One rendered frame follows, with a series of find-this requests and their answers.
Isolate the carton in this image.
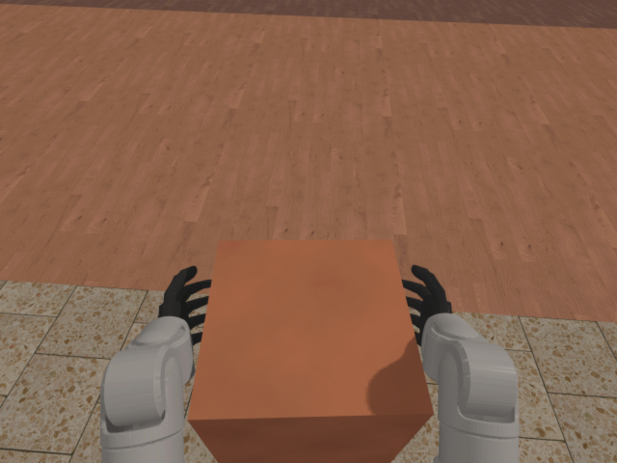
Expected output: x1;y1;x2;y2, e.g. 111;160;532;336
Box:
187;239;434;463

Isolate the robot right hand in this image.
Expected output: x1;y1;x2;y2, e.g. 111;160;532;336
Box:
401;265;452;346

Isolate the robot left hand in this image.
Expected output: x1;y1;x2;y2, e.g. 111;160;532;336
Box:
158;266;212;346

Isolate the left robot forearm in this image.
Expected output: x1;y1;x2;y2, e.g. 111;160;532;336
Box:
100;316;195;463

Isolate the right robot forearm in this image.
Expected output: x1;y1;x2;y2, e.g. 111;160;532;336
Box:
421;313;520;463

